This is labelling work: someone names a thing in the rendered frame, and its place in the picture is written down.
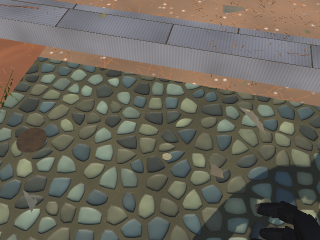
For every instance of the right robot hand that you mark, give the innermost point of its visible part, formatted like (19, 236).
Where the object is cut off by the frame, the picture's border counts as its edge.
(305, 225)

